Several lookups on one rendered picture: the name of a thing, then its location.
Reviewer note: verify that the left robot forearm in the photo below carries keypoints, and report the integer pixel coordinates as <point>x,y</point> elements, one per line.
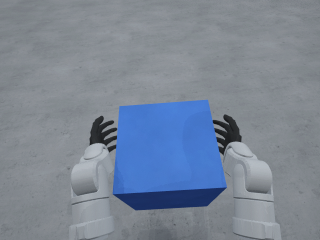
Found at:
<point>91,215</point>

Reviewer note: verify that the carton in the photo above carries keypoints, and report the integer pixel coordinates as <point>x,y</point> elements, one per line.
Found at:
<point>167,156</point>

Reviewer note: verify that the right robot hand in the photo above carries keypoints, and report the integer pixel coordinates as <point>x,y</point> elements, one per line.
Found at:
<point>232,134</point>

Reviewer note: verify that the right robot forearm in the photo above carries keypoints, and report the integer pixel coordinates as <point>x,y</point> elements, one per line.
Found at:
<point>254,214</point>

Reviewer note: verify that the left robot hand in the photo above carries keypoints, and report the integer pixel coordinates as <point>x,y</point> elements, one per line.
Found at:
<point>97,136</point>

